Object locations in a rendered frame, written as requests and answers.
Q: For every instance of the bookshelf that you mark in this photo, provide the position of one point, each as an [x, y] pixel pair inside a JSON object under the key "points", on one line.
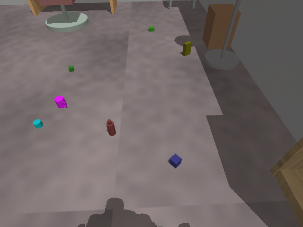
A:
{"points": [[289, 174]]}

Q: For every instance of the coat stand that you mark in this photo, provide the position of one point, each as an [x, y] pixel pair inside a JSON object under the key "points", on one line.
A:
{"points": [[223, 59]]}

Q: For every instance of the office chair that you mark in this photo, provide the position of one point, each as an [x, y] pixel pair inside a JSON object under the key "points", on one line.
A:
{"points": [[67, 21]]}

